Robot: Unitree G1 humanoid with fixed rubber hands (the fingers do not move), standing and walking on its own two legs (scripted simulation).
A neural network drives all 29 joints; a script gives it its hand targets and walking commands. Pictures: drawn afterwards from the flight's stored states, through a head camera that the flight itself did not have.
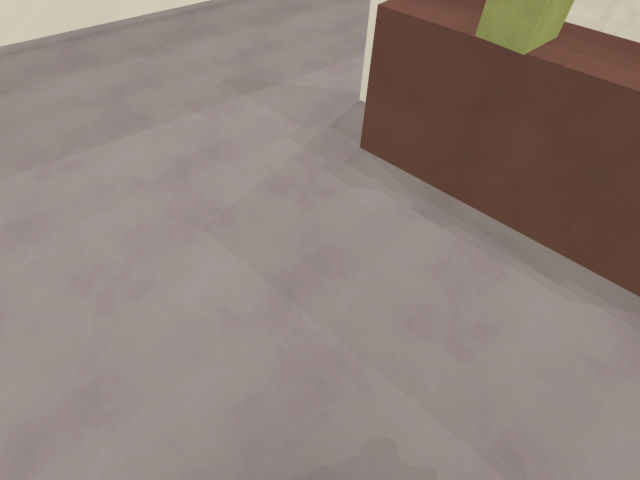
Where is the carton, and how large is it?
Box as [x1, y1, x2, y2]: [475, 0, 573, 54]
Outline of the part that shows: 475,35 524,54 557,35 573,0 486,0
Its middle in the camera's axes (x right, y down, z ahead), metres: +0.70 -0.81 +1.29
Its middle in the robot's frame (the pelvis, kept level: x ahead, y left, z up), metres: +1.51 -0.67 +0.01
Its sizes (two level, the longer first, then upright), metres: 0.230 0.190 0.209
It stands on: a pedestal, 0.68 m high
